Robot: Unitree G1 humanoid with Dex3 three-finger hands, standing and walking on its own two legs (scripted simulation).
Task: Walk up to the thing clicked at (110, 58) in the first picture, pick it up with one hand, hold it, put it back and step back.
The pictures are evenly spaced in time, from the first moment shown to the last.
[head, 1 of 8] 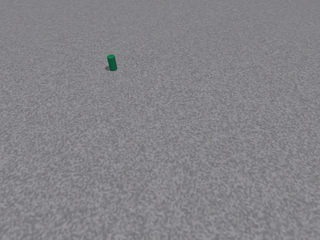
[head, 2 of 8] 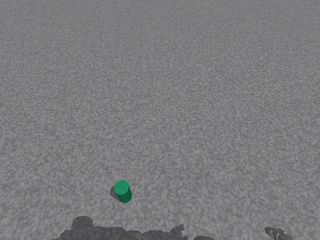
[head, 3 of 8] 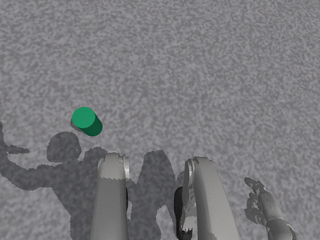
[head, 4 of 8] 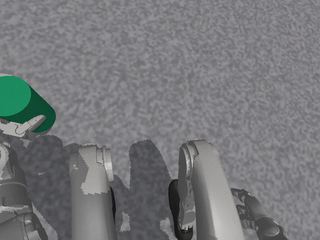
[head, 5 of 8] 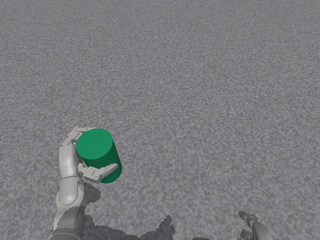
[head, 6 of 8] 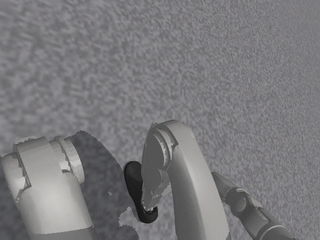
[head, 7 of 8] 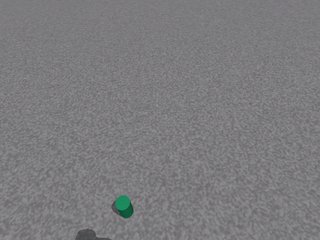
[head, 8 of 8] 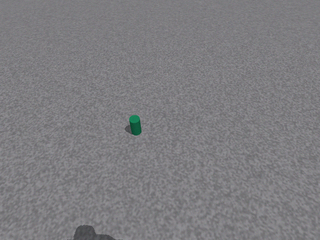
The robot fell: no
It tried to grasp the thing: yes
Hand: left
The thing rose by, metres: 0.67
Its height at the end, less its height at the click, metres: +0.00
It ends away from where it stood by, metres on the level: 0.01
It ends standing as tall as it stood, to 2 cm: yes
